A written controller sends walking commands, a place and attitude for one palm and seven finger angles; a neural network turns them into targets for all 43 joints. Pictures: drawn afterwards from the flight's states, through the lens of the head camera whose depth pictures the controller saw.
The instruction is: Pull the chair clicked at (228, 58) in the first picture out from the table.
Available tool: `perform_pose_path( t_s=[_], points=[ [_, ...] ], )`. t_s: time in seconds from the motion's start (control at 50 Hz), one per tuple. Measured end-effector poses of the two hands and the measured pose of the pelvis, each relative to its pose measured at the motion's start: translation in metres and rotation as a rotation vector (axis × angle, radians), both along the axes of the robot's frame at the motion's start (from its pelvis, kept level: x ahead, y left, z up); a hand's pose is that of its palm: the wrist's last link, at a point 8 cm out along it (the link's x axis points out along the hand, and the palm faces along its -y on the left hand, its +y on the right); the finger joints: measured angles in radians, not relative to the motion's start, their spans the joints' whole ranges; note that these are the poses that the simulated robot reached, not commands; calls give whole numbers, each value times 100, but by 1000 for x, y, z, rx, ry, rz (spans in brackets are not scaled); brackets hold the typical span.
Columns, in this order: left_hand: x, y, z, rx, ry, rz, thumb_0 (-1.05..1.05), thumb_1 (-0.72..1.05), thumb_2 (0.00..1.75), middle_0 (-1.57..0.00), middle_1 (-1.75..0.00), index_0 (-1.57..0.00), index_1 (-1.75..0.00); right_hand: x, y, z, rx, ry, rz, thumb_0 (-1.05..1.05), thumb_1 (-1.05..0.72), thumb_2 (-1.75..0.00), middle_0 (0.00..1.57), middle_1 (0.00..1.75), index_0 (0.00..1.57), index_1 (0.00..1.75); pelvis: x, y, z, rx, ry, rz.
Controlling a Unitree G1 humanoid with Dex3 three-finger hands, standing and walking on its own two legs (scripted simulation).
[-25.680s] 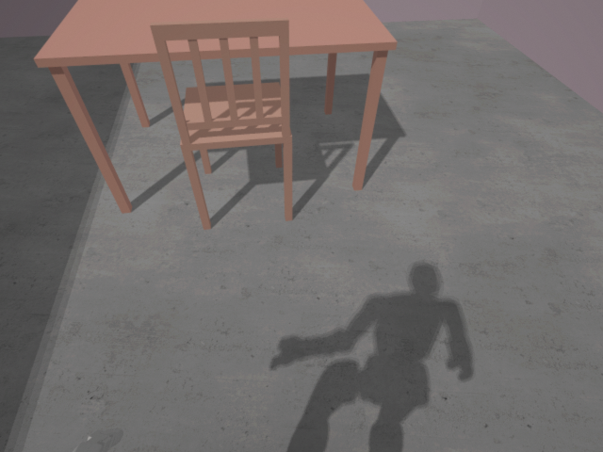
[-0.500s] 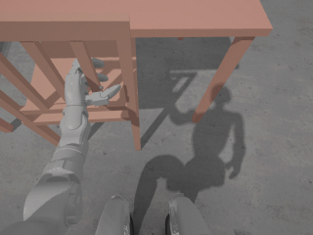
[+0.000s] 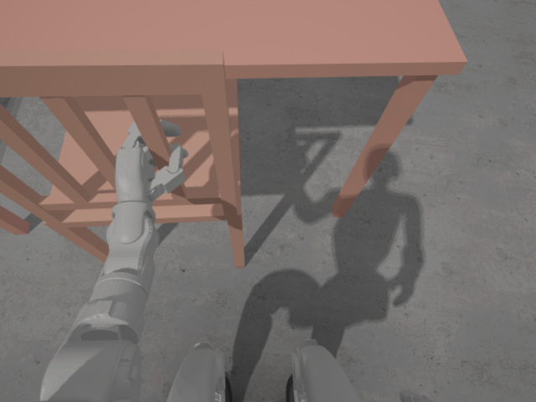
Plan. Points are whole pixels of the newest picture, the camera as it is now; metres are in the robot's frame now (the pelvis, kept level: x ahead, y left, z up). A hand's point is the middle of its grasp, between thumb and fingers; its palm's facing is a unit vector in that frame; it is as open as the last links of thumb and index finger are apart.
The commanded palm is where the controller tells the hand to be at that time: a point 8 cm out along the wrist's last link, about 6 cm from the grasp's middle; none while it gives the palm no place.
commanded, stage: hook a spindle and tug to test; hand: left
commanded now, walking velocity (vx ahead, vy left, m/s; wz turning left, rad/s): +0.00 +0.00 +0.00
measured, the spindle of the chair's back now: (101, 156) +0.48 +0.23 +0.02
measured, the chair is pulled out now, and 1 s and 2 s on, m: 0.01 0.07 0.20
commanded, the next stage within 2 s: step backward, pulling the chair out in 0.30 s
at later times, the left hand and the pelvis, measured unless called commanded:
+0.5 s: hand (176, 182) +0.43 +0.12 +0.02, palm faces +0.00 -0.99 -0.13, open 5.6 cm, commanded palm +0.40 +0.17 +0.02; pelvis +0.01 +0.00 +0.03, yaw +1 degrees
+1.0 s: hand (178, 202) +0.39 +0.11 +0.04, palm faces -0.06 -0.99 -0.13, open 5.4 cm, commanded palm +0.37 +0.16 +0.04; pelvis +0.00 +0.01 +0.10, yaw -2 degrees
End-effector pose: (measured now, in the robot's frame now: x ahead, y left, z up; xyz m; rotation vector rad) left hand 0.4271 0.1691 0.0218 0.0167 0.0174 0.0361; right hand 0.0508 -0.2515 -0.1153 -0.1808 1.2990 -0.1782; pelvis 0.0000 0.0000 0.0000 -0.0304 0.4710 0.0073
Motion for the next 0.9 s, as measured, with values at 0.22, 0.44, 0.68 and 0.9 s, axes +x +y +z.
perform_pose_path(
  t_s=[0.22, 0.44, 0.68, 0.9],
  points=[
    [-13, -1, 1, -2, 6, -17, 2, 72, 78, -40, -145, -39, -145, 30, 0, 5, 3, -48, 24, 0, -91, -90, 20, 30, 20, 30, 10, 0, 5, 1, -6, 4],
    [-21, -1, 2, 25, 13, -27, 1, 71, 79, -42, -145, -39, -145, 50, 2, 5, 2, -86, 43, 0, -91, -90, 20, 30, 20, 30, 10, -1, 6, 5, -30, 14],
    [-29, -5, 29, 62, 416, -5, 6, 71, 75, -28, -112, -47, -145, 37, 13, 87, -55, -47, -62, 0, -91, -90, 20, 30, 20, 30, 22, 6, 86, 9, -192, 3],
    [-40, -5, 32, 110, 448, -71, 6, 69, 74, -29, -113, -49, -145, 1, -6, 100, -130, -20, -108, 0, -91, -90, 20, 30, 20, 30, 11, 11, 97, 9, -259, -26]
  ],
)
